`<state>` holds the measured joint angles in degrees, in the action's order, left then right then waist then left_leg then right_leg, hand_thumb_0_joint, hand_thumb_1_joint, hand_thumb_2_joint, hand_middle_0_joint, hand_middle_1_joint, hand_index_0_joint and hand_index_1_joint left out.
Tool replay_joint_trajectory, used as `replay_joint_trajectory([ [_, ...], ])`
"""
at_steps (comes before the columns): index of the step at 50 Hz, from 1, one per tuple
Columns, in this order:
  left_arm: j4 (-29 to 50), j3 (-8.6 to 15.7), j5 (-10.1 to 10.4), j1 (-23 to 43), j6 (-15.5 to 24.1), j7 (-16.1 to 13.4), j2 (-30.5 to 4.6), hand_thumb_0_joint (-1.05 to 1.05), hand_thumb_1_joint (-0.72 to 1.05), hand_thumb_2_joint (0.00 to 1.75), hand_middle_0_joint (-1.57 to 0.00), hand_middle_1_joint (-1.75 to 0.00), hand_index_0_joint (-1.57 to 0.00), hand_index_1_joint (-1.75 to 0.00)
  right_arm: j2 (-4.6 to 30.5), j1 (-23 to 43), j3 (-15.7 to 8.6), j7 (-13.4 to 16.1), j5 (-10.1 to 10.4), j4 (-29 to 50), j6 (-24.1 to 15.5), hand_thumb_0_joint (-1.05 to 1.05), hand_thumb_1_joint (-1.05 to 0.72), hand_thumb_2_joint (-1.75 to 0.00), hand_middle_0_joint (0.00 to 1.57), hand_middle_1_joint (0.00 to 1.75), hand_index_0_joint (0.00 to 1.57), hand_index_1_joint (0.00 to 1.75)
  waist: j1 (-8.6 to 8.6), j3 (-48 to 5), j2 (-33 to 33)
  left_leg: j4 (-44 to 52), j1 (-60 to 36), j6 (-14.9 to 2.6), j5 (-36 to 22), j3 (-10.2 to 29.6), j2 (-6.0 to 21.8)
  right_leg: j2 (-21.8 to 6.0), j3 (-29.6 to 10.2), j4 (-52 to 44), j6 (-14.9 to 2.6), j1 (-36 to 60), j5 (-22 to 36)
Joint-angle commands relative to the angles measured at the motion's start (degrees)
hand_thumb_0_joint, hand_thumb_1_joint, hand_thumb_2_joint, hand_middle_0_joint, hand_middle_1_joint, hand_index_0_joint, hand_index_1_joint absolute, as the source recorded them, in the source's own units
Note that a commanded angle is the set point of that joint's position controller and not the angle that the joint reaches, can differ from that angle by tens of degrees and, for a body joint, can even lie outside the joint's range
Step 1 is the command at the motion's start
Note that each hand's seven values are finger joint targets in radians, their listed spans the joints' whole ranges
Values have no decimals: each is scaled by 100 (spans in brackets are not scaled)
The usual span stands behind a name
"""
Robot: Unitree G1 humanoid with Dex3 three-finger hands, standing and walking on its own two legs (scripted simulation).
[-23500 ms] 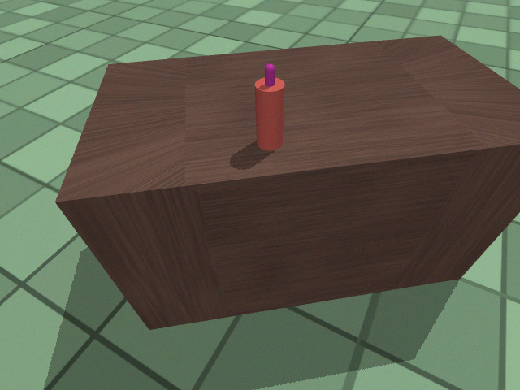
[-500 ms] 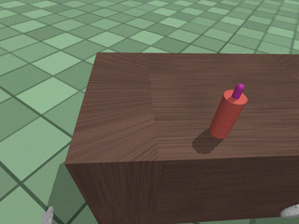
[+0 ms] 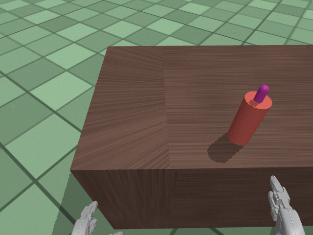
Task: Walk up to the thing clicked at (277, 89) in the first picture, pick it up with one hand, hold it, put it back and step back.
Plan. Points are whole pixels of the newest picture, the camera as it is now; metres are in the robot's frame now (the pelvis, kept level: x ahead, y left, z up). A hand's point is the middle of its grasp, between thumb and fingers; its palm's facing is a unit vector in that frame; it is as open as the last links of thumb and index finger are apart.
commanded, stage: home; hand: right
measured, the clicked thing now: (249, 115) +0.43 -0.25 +0.08
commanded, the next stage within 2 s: none
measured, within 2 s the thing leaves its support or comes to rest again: neither
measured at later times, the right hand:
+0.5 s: hand (231, 225) +0.19 -0.18 -0.10, palm faces +0.09 +0.97 -0.23, open 17.6 cm
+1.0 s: hand out of the picture +0.11 -0.27 -0.14, palm faces -0.09 +0.91 -0.40, open 17.4 cm
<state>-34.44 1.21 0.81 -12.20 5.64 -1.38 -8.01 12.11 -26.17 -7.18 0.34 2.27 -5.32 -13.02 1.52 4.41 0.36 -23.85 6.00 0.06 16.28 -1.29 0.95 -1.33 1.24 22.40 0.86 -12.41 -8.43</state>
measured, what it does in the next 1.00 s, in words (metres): stands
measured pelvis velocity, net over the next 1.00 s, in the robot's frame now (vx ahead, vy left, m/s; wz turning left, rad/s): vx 0.01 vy -0.01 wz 0.05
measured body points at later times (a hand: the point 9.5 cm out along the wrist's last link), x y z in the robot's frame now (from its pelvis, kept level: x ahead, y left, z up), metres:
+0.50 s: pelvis +0.01 +0.00 +0.00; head +0.03 +0.00 +0.45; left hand +0.15 +0.24 -0.11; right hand +0.18 -0.23 -0.08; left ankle -0.04 +0.12 -0.74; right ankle +0.04 -0.13 -0.74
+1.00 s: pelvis +0.01 -0.01 +0.00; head +0.00 -0.01 +0.45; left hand +0.09 +0.30 -0.12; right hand +0.11 -0.31 -0.11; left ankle -0.04 +0.12 -0.74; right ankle +0.04 -0.13 -0.74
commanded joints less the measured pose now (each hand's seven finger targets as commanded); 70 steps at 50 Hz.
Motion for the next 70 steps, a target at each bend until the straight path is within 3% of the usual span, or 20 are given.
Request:
replay_joint_trajectory([
  [1, 990, 939, -17, 817, 292, -289, -1624, 0, 72, 82, -19, -27, -18, -28, 1024, 563, -564, 210, -48, 544, -112, 0, 60, -2, 5, 4, 5, 4, -176, -1314, -57, 342, 335, 31, -1577, -200, -82, 107, 108, -67, -214, 1138, 1050],
  [4, 816, 80, 36, 852, 232, -228, -651, 0, 87, 89, -20, -30, -20, -30, 468, 812, 118, 180, -103, -421, 34, 0, 61, -1, 5, 4, 5, 4, -189, -746, -292, 413, 633, 13, -1102, -214, -94, 85, 115, -88, -234, 794, 614],
  [7, 773, -252, 71, 794, 197, -220, -316, 0, 90, 90, -20, -30, -20, -30, 254, 1308, 569, 158, -160, -1126, 85, 0, 61, 0, 4, 4, 4, 4, -253, -739, -274, 399, 764, -7, -936, -154, -52, 112, 171, -84, -236, 652, 448],
  [10, 678, -202, 43, 553, 125, -241, -527, 0, 90, 90, -20, -30, -20, -30, 275, 1674, 680, 160, -177, -1541, 156, 0, 58, -3, 5, 5, 5, 5, -284, -1043, -56, 274, 728, -29, -1148, -115, -59, 108, 190, -32, -188, 767, 610],
  [12, 482, 127, 28, 370, 86, -269, -989, 0, 90, 90, -20, -30, -20, -30, 917, 1694, 154, 260, -197, -1714, 253, 0, 59, -3, 5, 5, 5, 5, -187, -1192, 436, 205, 676, -53, -1255, -118, -51, 108, 197, -52, -129, 837, 697],
  [14, 635, 98, 25, 433, 36, -243, -981, 0, 90, 90, -20, -30, -20, -30, 862, 1663, 232, 274, -184, -1919, 341, 0, 58, -4, 5, 5, 5, 5, -186, -1267, 472, 213, 528, -44, -1426, -115, -52, 108, 208, 0, -126, 833, 869],
  [15, 266, 104, -61, 338, -7, -239, -1234, 0, 90, 90, -20, -30, -20, -30, 1080, 1967, -270, 438, -174, -1650, 289, 0, 59, -3, 5, 4, 5, 4, 30, -1125, 450, 237, 482, -60, -1232, -71, -103, 129, 214, 23, -124, 677, 640],
  [16, 356, 62, -48, 347, -14, -234, -1142, 0, 90, 90, -20, -30, -20, -30, 727, 1693, 98, 450, -201, -1902, 326, 0, 58, -3, 5, 5, 5, 5, -86, -1086, 394, 238, 459, -63, -1303, -68, -121, 107, 239, 13, -124, 680, 684],
  [19, 449, 11, -15, 476, -82, -238, -1021, 0, 90, 90, -20, -30, -20, -30, 586, 1671, 199, 493, -159, -1896, 372, 0, 56, -5, 5, 5, 5, 5, -51, -1018, 321, 272, 398, -30, -1456, -54, -115, 127, 284, 44, -143, 627, 777],
  [24, 421, 40, 4, 393, -232, -190, -1062, 0, 90, 90, -20, -30, -20, -30, 4, 1564, 730, 429, -124, -2264, 480, 0, 55, -5, 5, 5, 5, 5, -155, -824, -183, 224, 609, -13, -1575, -113, -164, 66, 260, 67, -189, 584, 909],
  [28, 434, 65, 25, 435, -340, -210, -1103, 0, 90, 90, -20, -30, -20, -30, 143, 1797, 686, 439, -147, -2294, 481, 0, 58, -4, 5, 5, 5, 5, -156, -921, -556, 241, 649, 34, -1468, -84, -147, 74, 255, 84, -231, 592, 781],
  [29, 394, 87, 27, 391, -356, -228, -1130, 0, 90, 90, -20, -30, -20, -30, 454, 2031, 462, 476, -146, -2013, 458, 0, 58, -3, 5, 5, 5, 5, -103, -1062, -507, 224, 594, 63, -1614, -66, -125, 92, 258, 105, -241, 636, 881],
  [30, 414, 90, 30, 410, -364, -239, -1138, 0, 90, 90, -20, -30, -20, -30, 301, 1979, 554, 472, -136, -2166, 489, 0, 57, -4, 5, 5, 5, 5, -140, -1066, -485, 222, 584, 51, -1564, -36, -115, 98, 274, 121, -243, 640, 850],
  [33, 378, 88, 41, 417, -404, -275, -1143, 0, 90, 90, -20, -30, -20, -30, 625, 2152, 306, 541, -149, -1873, 489, 0, 59, -3, 5, 5, 5, 5, -62, -1257, -214, 203, 462, 46, -1605, -11, -93, 120, 289, 93, -218, 724, 845],
  [34, -242, 339, -417, 178, -372, -100, -1984, 0, 90, 90, -20, -30, -20, -30, 1983, 1197, 186, 355, -492, -3103, 644, 0, 61, -2, 5, 4, 5, 4, -143, -1389, 73, -109, 356, -59, -2665, 531, 584, -463, -151, 671, -322, 760, 1675],
  [35, -294, 332, -422, 113, -386, -21, -1957, 0, 90, 90, -20, -30, -20, -30, 1969, 1164, 147, 285, -473, -3189, 737, 0, 59, -3, 5, 5, 5, 5, -131, -1521, 177, -200, 174, -132, -2987, 526, 642, -448, -131, 681, -329, 740, 1772],
  [41, -881, 209, -262, 302, -383, 141, -1960, 0, 90, 90, -20, -30, -20, -30, 1661, 1525, 431, 92, -372, -3755, 843, 0, 57, -4, 5, 5, 5, 5, -203, -1007, -44, 89, 487, -132, -2362, 560, 550, -543, -161, 510, -249, 682, 1351],
  [52, -1853, 129, -232, 620, -461, 151, -2330, 0, 90, 90, -20, -30, -20, -30, 2084, 1756, 565, 62, -338, -4692, 1012, 0, 53, -7, 5, 6, 5, 6, -217, -520, -133, 559, 504, -135, -1524, 756, 577, -576, -240, -4, -257, 894, 781],
  [63, -2422, 117, -232, 688, -467, 187, -2685, 0, 90, 90, -20, -30, -20, -30, 2231, 1529, 613, -14, -352, -5191, 1165, 0, 54, -6, 5, 5, 5, 5, -161, 45, 185, 789, 717, -182, 571, 719, 407, -620, -674, -931, -254, 158, -1708],
  [70, -2609, 119, -201, 593, -431, 186, -2614, 0, 90, 90, -20, -30, -20, -30, 2138, 1543, 652, -16, -360, -5262, 1136, 0, 56, -5, 5, 5, 5, 5, -242, -240, 87, 727, 726, -199, 205, 753, 429, -636, -686, -862, -261, 447, -1231],
])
